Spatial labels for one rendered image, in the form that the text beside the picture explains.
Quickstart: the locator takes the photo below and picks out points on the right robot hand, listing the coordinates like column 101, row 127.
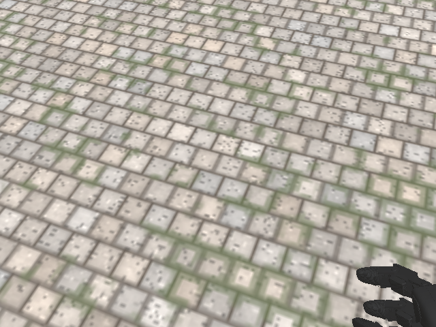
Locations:
column 421, row 312

